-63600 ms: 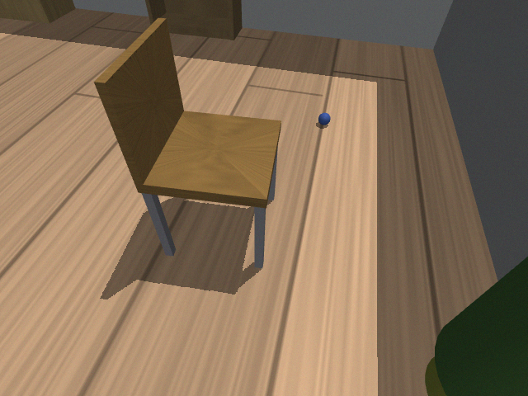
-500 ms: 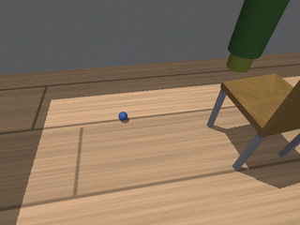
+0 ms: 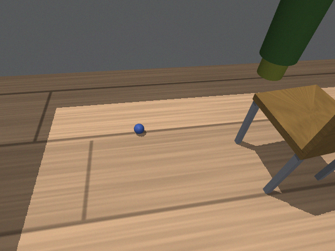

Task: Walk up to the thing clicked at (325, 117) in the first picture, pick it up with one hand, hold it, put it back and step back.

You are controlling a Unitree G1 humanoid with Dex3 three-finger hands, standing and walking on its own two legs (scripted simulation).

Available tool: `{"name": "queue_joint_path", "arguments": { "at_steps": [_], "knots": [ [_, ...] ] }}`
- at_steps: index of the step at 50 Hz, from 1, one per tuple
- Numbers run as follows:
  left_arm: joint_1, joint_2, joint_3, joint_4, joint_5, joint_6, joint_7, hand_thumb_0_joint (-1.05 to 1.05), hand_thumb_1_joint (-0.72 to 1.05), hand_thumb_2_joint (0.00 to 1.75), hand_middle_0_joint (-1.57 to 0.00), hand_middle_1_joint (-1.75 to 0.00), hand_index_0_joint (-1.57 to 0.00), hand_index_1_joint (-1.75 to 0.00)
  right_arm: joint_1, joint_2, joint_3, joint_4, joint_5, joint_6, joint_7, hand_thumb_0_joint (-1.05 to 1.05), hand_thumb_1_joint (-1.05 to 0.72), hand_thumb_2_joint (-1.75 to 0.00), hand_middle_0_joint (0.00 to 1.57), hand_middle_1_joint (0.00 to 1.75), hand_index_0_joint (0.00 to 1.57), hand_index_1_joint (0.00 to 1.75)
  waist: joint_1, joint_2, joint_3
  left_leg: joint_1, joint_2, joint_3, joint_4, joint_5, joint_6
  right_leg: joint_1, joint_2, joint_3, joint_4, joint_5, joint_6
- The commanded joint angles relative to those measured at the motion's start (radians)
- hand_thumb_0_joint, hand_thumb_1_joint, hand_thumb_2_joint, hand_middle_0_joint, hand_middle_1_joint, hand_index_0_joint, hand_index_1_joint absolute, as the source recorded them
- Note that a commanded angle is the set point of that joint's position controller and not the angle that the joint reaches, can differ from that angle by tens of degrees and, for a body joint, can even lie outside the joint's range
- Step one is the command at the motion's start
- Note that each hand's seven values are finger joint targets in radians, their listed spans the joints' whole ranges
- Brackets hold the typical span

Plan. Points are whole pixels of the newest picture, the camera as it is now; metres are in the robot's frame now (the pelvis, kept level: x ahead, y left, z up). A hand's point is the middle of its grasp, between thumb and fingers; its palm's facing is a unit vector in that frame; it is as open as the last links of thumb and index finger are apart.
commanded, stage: step back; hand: left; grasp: from above
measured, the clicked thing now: (139, 128) +1.09 +0.21 -0.72
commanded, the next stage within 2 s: stand in 0.20 s
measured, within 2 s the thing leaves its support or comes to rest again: neither
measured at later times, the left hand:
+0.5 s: hand out of the picture +0.11 +0.25 -0.14, palm faces -0.02 -0.94 -0.33, open 7.4 cm
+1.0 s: hand out of the picture +0.07 +0.25 -0.14, palm faces -0.02 -0.94 -0.34, open 7.4 cm
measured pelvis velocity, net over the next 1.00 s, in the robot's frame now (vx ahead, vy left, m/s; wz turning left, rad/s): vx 0.00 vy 0.00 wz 0.00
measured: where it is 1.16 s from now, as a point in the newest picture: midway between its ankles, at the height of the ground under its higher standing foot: outside the picture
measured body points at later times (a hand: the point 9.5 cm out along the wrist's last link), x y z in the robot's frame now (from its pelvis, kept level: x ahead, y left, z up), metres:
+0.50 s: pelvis +0.01 +0.00 +0.02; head +0.02 +0.00 +0.47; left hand +0.11 +0.30 -0.11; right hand +0.10 -0.30 -0.11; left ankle +0.02 +0.12 -0.73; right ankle +0.00 -0.14 -0.73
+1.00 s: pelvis +0.00 +0.00 +0.02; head +0.01 +0.00 +0.47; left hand +0.07 +0.30 -0.11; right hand +0.07 -0.30 -0.12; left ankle +0.02 +0.12 -0.73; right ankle +0.00 -0.14 -0.73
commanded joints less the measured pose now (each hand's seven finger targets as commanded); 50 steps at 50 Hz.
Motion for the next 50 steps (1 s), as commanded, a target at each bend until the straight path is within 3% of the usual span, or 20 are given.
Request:
{"name": "queue_joint_path", "arguments": {
  "at_steps": [1, 5, 9, 10, 14, 22, 27, 31, 35, 43, 45, 49, 50],
  "knots": [
    [-0.046, 0.214, 0.039, -0.055, -0.004, -0.032, 0.016, 0.0, 0.9, 0.9, -0.2, -0.3, -0.2, -0.3, -0.054, -0.219, -0.035, -0.048, 0.015, -0.029, -0.023, 0.0, -0.9, -0.9, 0.2, 0.3, 0.2, 0.3, -0.01, 0.068, -0.147, 0.074, 0.097, -0.095, -0.128, 0.385, 0.048, 0.089, -0.091, 0.094, -0.07, 0.381, -0.06],
    [-0.073, 0.205, 0.031, -0.039, -0.002, -0.026, 0.021, 0.0, 0.9, 0.9, -0.2, -0.3, -0.2, -0.3, -0.092, -0.216, -0.037, -0.03, 0.019, -0.022, -0.026, 0.0, -0.9, -0.9, 0.2, 0.3, 0.2, 0.3, -0.009, 0.037, -0.161, 0.121, 0.109, -0.081, -0.137, 0.449, 0.058, 0.082, -0.085, 0.076, -0.097, 0.402, -0.053],
    [-0.099, 0.194, 0.025, -0.028, 0.003, -0.021, 0.019, 0.0, 0.9, 0.9, -0.2, -0.3, -0.2, -0.3, -0.123, -0.211, -0.039, -0.017, 0.016, -0.02, -0.025, 0.0, -0.9, -0.9, 0.2, 0.3, 0.2, 0.3, -0.009, 0.032, -0.145, 0.112, 0.116, -0.085, -0.198, 0.361, 0.056, 0.098, -0.081, 0.07, -0.122, 0.346, -0.046],
    [-0.098, 0.165, 0.008, 0.0, -0.008, -0.019, 0.014, 0.0, 0.9, 0.9, -0.2, -0.3, -0.2, -0.3, -0.111, -0.212, -0.026, -0.009, 0.025, -0.027, -0.022, 0.0, -0.9, -0.9, 0.2, 0.3, 0.2, 0.3, -0.019, 0.02, -0.149, 0.153, 0.113, -0.106, -0.219, 0.403, 0.051, 0.105, -0.092, 0.072, -0.152, 0.366, -0.041],
    [-0.131, 0.177, 0.005, 0.01, -0.004, -0.02, 0.014, 0.0, 0.9, 0.9, -0.2, -0.3, -0.2, -0.3, -0.126, -0.209, -0.024, 0.009, 0.026, -0.03, -0.019, 0.0, -0.9, -0.9, 0.2, 0.3, 0.2, 0.3, -0.025, 0.012, -0.147, 0.201, 0.111, -0.091, -0.238, 0.443, 0.04, 0.116, -0.102, 0.072, -0.202, 0.383, -0.032],
    [-0.153, 0.18, 0.003, 0.038, 0.002, -0.021, 0.01, 0.0, 0.9, 0.9, -0.2, -0.3, -0.2, -0.3, -0.154, -0.203, -0.021, 0.032, 0.024, -0.024, -0.013, 0.0, -0.9, -0.9, 0.2, 0.3, 0.2, 0.3, -0.022, 0.009, -0.1, 0.169, 0.097, -0.084, -0.314, 0.223, 0.025, 0.11, -0.11, 0.076, -0.29, 0.224, -0.025],
    [-0.149, 0.184, 0.002, 0.046, 0.003, -0.023, 0.008, 0.0, 0.9, 0.9, -0.2, -0.3, -0.2, -0.3, -0.151, -0.204, -0.019, 0.042, 0.024, -0.028, -0.011, 0.0, -0.9, -0.9, 0.2, 0.3, 0.2, 0.3, -0.023, 0.016, -0.114, 0.179, 0.1, -0.083, -0.323, 0.244, 0.021, 0.119, -0.116, 0.078, -0.295, 0.243, -0.03],
    [-0.147, 0.186, 0.003, 0.049, 0.002, -0.023, 0.009, 0.0, 0.9, 0.9, -0.2, -0.3, -0.2, -0.3, -0.131, -0.206, -0.014, 0.049, 0.024, -0.031, -0.013, 0.0, -0.9, -0.9, 0.2, 0.3, 0.2, 0.3, -0.026, 0.015, -0.136, 0.192, 0.105, -0.082, -0.317, 0.319, 0.021, 0.144, -0.119, 0.073, -0.284, 0.304, -0.031],
    [-0.138, 0.185, 0.002, 0.056, 0.0, -0.018, 0.007, 0.0, 0.9, 0.9, -0.2, -0.3, -0.2, -0.3, -0.122, -0.209, -0.013, 0.057, 0.023, -0.026, -0.014, 0.0, -0.9, -0.9, 0.2, 0.3, 0.2, 0.3, -0.029, 0.012, -0.099, 0.174, 0.099, -0.086, -0.336, 0.212, 0.016, 0.106, -0.111, 0.076, -0.307, 0.205, -0.031],
    [-0.122, 0.188, 0.001, 0.061, 0.002, -0.014, 0.005, 0.0, 0.9, 0.9, -0.2, -0.3, -0.2, -0.3, -0.096, -0.212, -0.01, 0.063, 0.02, -0.02, -0.012, 0.0, -0.9, -0.9, 0.2, 0.3, 0.2, 0.3, -0.034, 0.005, -0.066, 0.136, 0.095, -0.096, -0.355, 0.098, 0.019, 0.079, -0.107, 0.077, -0.318, 0.127, -0.033],
    [-0.101, 0.184, 0.002, 0.063, 0.003, -0.011, 0.004, 0.0, 0.9, 0.9, -0.2, -0.3, -0.2, -0.3, -0.104, -0.22, -0.013, 0.061, 0.019, -0.019, -0.012, 0.0, -0.9, -0.9, 0.2, 0.3, 0.2, 0.3, -0.022, 0.017, -0.058, 0.123, 0.099, -0.108, -0.367, 0.05, 0.022, 0.069, -0.102, 0.073, -0.315, 0.097, -0.035],
    [-0.105, 0.188, 0.001, 0.056, 0.003, -0.018, 0.004, 0.0, 0.9, 0.9, -0.2, -0.3, -0.2, -0.3, -0.087, -0.215, -0.011, 0.058, 0.021, -0.022, -0.011, 0.0, -0.9, -0.9, 0.2, 0.3, 0.2, 0.3, -0.031, -0.009, -0.08, 0.15, 0.096, -0.099, -0.336, 0.147, 0.023, 0.077, -0.114, 0.085, -0.317, 0.151, -0.035],
    [-0.097, 0.186, 0.0, 0.055, 0.002, -0.019, 0.003, 0.0, 0.9, 0.9, -0.2, -0.3, -0.2, -0.3, -0.088, -0.215, -0.01, 0.06, 0.021, -0.022, -0.011, 0.0, -0.9, -0.9, 0.2, 0.3, 0.2, 0.3, -0.029, 0.007, -0.067, 0.149, 0.092, -0.096, -0.337, 0.131, 0.022, 0.062, -0.112, 0.086, -0.324, 0.148, -0.034]
  ]
}}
